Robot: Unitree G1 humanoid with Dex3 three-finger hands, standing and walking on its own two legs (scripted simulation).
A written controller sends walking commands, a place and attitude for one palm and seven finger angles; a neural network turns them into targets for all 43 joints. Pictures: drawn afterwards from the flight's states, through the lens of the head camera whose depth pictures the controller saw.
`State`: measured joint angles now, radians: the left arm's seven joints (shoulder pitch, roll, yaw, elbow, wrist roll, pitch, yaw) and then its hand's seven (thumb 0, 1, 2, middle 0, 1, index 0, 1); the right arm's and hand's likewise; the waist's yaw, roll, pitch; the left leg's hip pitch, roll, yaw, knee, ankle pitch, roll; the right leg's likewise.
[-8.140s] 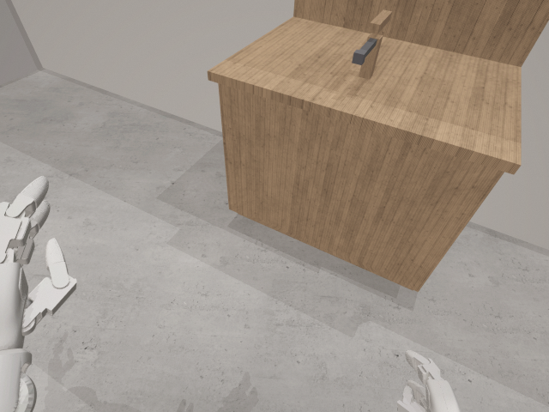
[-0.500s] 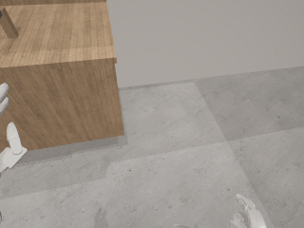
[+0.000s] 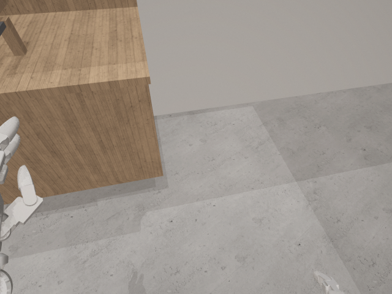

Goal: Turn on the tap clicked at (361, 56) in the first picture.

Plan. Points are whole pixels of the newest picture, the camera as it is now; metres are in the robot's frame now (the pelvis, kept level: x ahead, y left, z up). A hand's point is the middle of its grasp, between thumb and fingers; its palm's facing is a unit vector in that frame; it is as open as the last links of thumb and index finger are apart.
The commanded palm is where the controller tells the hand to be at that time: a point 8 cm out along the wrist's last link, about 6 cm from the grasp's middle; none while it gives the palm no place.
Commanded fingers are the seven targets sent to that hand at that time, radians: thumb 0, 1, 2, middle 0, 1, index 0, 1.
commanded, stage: take the last steps up to it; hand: left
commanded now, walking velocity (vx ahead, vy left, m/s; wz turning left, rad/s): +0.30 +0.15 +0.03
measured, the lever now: out of the picture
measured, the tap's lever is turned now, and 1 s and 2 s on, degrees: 0 0 0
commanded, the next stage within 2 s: come to a stop and stand still in 1.28 s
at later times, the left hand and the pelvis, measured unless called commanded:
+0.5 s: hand (36, 153) +0.29 +0.28 +0.17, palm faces +0.41 -0.79 -0.45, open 7.4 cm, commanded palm +0.24 +0.33 +0.18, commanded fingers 0.00 0.90 0.90 -0.20 -0.30 -0.20 -0.30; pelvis +0.09 +0.04 +0.01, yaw +2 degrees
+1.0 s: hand (36, 99) +0.42 +0.34 +0.17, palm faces +0.41 -0.78 -0.48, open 7.4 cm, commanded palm +0.36 +0.39 +0.18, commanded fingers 0.00 0.90 0.90 -0.20 -0.30 -0.20 -0.30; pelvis +0.20 +0.10 +0.00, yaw +1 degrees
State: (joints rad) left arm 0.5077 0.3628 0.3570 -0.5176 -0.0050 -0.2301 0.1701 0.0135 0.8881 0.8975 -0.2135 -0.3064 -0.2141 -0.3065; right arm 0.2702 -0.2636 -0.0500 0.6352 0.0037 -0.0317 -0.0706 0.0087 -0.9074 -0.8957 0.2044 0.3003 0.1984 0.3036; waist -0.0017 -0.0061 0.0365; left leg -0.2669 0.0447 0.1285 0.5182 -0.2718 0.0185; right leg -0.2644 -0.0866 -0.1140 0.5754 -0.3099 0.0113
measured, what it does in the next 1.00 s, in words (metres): walks ahead: left foot, then right foot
